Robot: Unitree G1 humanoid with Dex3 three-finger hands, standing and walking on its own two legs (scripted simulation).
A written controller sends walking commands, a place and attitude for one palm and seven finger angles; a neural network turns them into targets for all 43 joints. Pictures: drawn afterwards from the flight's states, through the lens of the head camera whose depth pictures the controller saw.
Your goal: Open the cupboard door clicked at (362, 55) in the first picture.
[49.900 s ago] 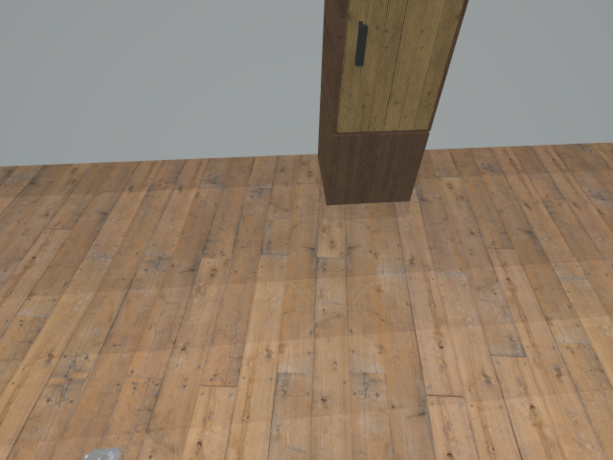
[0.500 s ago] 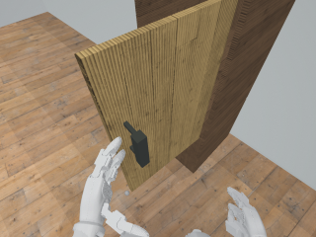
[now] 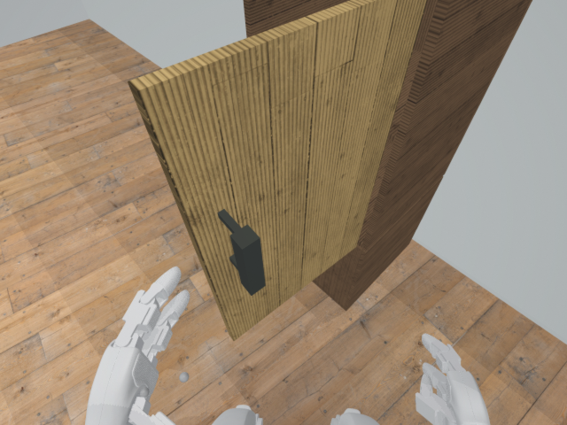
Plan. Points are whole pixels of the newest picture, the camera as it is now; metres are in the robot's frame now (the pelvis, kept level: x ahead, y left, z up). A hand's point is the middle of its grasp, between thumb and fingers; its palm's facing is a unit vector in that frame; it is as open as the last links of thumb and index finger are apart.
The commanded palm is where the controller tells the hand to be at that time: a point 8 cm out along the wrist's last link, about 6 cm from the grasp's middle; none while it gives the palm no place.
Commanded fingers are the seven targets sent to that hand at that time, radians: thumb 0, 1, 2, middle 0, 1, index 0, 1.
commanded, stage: draw the hand back to the body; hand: left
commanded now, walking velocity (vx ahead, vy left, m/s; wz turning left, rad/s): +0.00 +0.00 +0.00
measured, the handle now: (240, 252) +0.33 +0.08 +0.08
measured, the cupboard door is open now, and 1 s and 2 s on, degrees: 85 85 85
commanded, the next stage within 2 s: step back with the hand held close in 1.64 s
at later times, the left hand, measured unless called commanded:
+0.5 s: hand (128, 355) +0.18 +0.16 +0.13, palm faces +0.00 -1.00 -0.08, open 16.3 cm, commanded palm +0.14 +0.23 +0.15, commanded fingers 0.00 -0.40 0.34 -0.15 -0.30 -0.15 -0.30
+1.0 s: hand (21, 296) +0.20 +0.25 +0.19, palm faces +0.33 -0.86 -0.38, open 12.3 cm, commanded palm +0.16 +0.29 +0.22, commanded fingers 0.00 0.48 0.72 -0.19 -0.30 -0.19 -0.30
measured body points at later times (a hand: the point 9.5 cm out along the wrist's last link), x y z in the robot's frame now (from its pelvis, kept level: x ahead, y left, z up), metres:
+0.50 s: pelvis +0.00 +0.01 +0.03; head +0.01 +0.00 +0.48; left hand +0.17 +0.22 +0.14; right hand +0.18 -0.22 -0.03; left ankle +0.00 +0.11 -0.66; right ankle +0.02 -0.10 -0.66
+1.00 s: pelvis +0.02 +0.02 +0.07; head +0.01 +0.00 +0.52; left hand +0.18 +0.29 +0.22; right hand +0.21 -0.19 +0.00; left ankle +0.00 +0.11 -0.66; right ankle +0.02 -0.10 -0.66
